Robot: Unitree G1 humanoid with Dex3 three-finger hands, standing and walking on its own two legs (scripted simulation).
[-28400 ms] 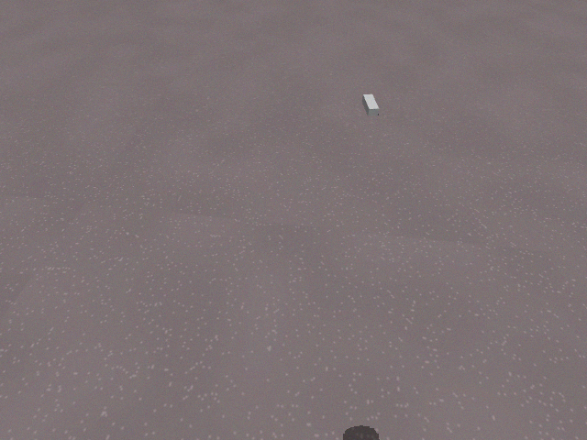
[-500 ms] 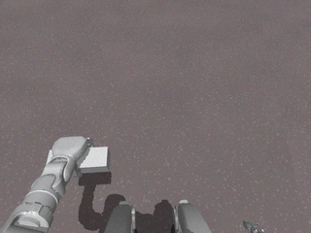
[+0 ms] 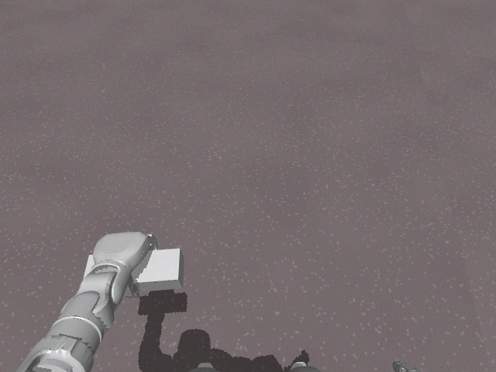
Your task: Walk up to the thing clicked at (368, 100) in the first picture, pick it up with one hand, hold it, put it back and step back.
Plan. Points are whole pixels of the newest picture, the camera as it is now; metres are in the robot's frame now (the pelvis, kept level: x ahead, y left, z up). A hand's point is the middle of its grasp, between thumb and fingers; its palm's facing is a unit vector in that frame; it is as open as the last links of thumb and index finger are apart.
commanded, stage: hold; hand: left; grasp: from above
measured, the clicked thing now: (136, 271) +0.33 +0.22 -0.11
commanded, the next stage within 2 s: crouch in 1.96 s
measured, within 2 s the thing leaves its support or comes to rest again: neither
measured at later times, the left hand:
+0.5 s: hand (122, 259) +0.32 +0.22 -0.03, palm faces -0.47 -0.02 -0.88, open 9.2 cm
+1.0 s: hand (122, 267) +0.30 +0.21 -0.01, palm faces -0.46 -0.03 -0.89, open 9.2 cm
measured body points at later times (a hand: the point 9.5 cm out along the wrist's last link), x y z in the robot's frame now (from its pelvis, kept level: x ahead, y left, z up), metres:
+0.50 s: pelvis +0.02 +0.00 +0.02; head +0.05 -0.01 +0.47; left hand +0.34 +0.22 +0.02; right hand +0.12 -0.27 -0.10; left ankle +0.02 +0.11 -0.70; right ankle +0.02 -0.13 -0.70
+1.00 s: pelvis +0.01 -0.01 +0.03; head +0.02 -0.02 +0.48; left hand +0.32 +0.21 +0.04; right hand +0.14 -0.27 -0.08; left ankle +0.02 +0.11 -0.70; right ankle +0.02 -0.13 -0.70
